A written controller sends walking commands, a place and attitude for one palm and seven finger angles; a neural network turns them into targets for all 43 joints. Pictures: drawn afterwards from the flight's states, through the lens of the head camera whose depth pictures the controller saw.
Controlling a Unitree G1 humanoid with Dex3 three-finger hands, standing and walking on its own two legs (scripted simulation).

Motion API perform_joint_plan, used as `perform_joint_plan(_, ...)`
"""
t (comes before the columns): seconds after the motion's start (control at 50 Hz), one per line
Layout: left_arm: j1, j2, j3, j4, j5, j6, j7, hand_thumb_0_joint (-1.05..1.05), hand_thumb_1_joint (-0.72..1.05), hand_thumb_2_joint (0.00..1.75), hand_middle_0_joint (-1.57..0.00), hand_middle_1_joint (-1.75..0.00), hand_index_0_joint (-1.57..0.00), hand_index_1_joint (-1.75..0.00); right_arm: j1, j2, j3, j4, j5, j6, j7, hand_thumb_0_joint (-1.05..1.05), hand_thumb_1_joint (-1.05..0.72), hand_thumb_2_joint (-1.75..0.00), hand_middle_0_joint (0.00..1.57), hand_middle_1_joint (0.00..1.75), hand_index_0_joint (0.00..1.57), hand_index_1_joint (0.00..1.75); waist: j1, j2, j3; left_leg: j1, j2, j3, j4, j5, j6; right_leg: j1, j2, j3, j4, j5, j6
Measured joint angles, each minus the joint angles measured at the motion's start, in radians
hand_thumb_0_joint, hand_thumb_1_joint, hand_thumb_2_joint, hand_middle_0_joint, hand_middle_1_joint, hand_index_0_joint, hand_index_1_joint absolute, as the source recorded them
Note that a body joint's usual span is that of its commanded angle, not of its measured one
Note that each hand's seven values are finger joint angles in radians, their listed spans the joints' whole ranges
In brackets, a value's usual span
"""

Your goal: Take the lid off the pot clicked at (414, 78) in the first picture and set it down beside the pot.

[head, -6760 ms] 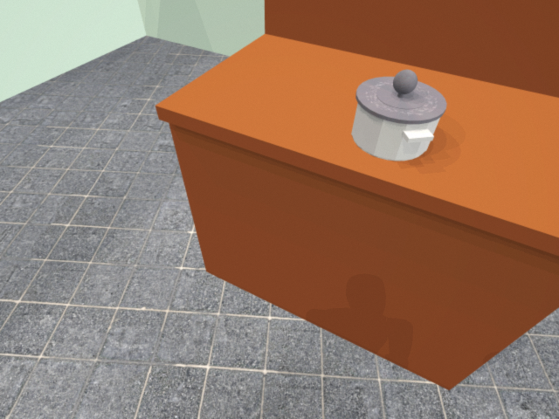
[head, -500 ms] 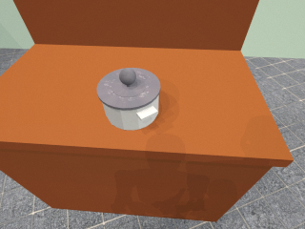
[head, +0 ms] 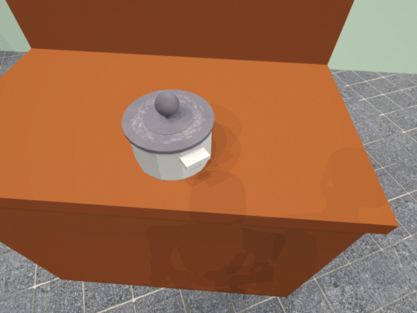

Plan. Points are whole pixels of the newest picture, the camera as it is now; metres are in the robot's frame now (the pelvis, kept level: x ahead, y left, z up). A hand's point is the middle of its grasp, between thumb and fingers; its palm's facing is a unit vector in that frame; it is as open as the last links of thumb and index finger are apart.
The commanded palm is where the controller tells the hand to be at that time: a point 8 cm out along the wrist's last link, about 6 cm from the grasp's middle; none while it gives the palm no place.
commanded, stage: look again from close up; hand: left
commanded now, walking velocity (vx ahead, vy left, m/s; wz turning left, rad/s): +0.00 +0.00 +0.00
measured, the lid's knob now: (167, 104) +0.45 +0.11 +0.17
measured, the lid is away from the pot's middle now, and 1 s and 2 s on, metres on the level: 0.00 0.00 0.00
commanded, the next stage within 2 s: lift the closed hand beside the body in 0.38 s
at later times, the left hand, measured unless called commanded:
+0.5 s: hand out of the picture +0.00 +0.16 -0.18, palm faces +0.01 -0.98 -0.18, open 7.4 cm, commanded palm +0.10 +0.22 -0.06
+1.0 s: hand out of the picture +0.11 +0.21 +0.02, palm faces +0.26 -0.91 -0.31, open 3.4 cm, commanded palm +0.06 +0.25 +0.06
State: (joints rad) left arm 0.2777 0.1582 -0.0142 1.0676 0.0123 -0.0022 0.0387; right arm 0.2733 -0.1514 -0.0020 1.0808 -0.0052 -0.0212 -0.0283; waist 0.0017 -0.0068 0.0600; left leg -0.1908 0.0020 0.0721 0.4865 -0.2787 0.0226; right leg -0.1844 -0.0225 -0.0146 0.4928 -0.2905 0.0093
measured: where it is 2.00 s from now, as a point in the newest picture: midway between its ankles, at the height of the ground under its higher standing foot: outside the picture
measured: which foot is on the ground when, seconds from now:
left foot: down 0.00-1.00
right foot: down 0.00-1.00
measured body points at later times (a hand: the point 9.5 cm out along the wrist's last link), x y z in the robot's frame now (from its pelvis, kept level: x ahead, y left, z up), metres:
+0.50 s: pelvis +0.00 +0.00 +0.00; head +0.03 +0.00 +0.45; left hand +0.00 +0.21 -0.16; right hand +0.01 -0.23 -0.16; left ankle -0.01 +0.10 -0.74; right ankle -0.02 -0.13 -0.74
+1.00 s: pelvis -0.02 -0.01 +0.00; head -0.03 -0.01 +0.45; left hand +0.09 +0.25 +0.04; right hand +0.19 -0.23 -0.06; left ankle -0.01 +0.10 -0.74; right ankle -0.02 -0.13 -0.74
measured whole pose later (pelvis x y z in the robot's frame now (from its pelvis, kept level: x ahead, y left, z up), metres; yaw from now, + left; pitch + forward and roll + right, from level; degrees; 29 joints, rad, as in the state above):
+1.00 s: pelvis -0.02 -0.01 +0.00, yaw +3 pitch -3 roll -1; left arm 0.66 0.24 0.08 -0.17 -0.01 -0.06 0.06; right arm 0.20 -0.22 -0.01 0.57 0.01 -0.16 -0.05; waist 0.06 0.03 0.03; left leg -0.18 0.01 0.02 0.49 -0.25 0.01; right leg -0.13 -0.01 -0.07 0.44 -0.25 0.00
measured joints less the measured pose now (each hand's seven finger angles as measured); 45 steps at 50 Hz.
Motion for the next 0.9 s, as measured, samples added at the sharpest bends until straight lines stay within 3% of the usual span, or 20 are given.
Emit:
perform_joint_plan(0.5, 0.013, -0.008, -0.005, 0.025, 0.003, -0.015, 0.007, 0.0, 0.9, 0.9, -0.2, -0.3, -0.2, -0.3, -0.006, 0.01, 0.003, 0.035, 0.004, 0.001, 0.0, 0.01, -0.93, -0.9, 0.2, 0.3, 0.2, 0.3, 0.003, -0.002, 0.005, 0.008, 0.016, -0.006, -0.017, 0.006, -0.01, 0.023, 0.016, -0.007, -0.046, 0.018, -0.006)
perform_joint_plan(0.52, 0.045, -0.004, -0.014, -0.089, -0.019, 0.023, 0.015, 0.01, 0.91, 0.9, -0.2, -0.3, -0.2, -0.3, 0.014, 0.004, 0.007, 0.001, 0.019, -0.011, 0.001, 0.02, -0.93, -0.9, 0.2, 0.3, 0.2, 0.3, 0.008, 0.0, 0.008, 0.002, 0.016, -0.007, -0.006, 0.001, -0.009, 0.02, 0.017, -0.008, -0.042, 0.018, -0.005)
perform_joint_plan(0.56, 0.136, 0.025, -0.018, -0.386, -0.032, 0.055, 0.062, 0.03, 0.94, 0.9, -0.22, -0.31, -0.22, -0.32, 0.068, -0.011, 0.014, -0.072, 0.051, -0.093, -0.015, 0.02, -0.94, -0.9, 0.2, 0.3, 0.2, 0.3, 0.025, 0.0, -0.008, 0.005, 0.008, -0.009, -0.01, 0.0, -0.008, 0.015, 0.008, -0.009, -0.026, 0.009, -0.006)
perform_joint_plan(0.6, 0.171, 0.042, -0.026, -0.589, -0.033, 0.061, 0.097, 0.03, 0.95, 0.9, -0.24, -0.34, -0.25, -0.35, 0.078, -0.038, 0.012, -0.118, 0.063, -0.161, -0.016, 0.02, -0.94, -0.9, 0.2, 0.3, 0.2, 0.3, 0.02, 0.019, -0.024, 0.017, -0.003, -0.025, -0.013, 0.004, -0.004, 0.037, -0.002, -0.026, -0.034, 0.005, -0.002)
perform_joint_plan(0.64, 0.163, 0.038, -0.016, -0.685, -0.017, 0.044, 0.101, 0.03, 0.95, 0.9, -0.28, -0.39, -0.28, -0.39, 0.048, -0.065, 0.0, -0.162, 0.051, -0.19, -0.003, 0.02, -0.93, -0.9, 0.2, 0.3, 0.2, 0.3, 0.008, 0.035, -0.046, 0.02, -0.012, -0.034, -0.018, 0.011, 0.002, 0.044, -0.01, -0.035, -0.038, 0.007, 0.002)
perform_joint_plan(0.76, 0.242, 0.016, 0.029, -0.938, -0.012, -0.009, 0.042, 0.02, 0.92, 0.9, -0.47, -0.59, -0.47, -0.6, -0.099, -0.076, -0.031, -0.37, 0.036, -0.169, 0.021, 0.02, -0.92, -0.9, 0.2, 0.3, 0.2, 0.3, 0.0, 0.037, -0.082, 0.027, -0.008, -0.022, -0.025, 0.023, -0.001, 0.037, -0.007, -0.023, -0.028, 0.015, 0.0)
perform_joint_plan(0.82, 0.288, 0.028, 0.045, -1.034, -0.019, -0.039, 0.021, 0.01, 0.91, 0.9, -0.59, -0.72, -0.59, -0.73, -0.144, -0.072, -0.032, -0.474, 0.037, -0.15, 0.005, 0.02, -0.91, -0.9, 0.2, 0.3, 0.21, 0.3, 0.018, 0.029, -0.075, 0.016, 0.001, -0.029, -0.012, 0.024, -0.005, 0.036, 0.002, -0.03, -0.03, 0.022, -0.005)
perform_joint_plan(0.9, 0.339, 0.055, 0.069, -1.148, -0.024, -0.052, 0.017, 0.01, 0.9, 0.9, -0.75, -0.9, -0.76, -0.91, -0.106, -0.08, -0.025, -0.518, 0.028, -0.135, -0.015, 0.01, -0.91, -0.9, 0.2, 0.3, 0.22, 0.32, 0.043, 0.017, -0.05, 0.005, 0.01, -0.045, -0.001, 0.028, -0.01, 0.04, 0.012, -0.046, -0.041, 0.034, -0.012)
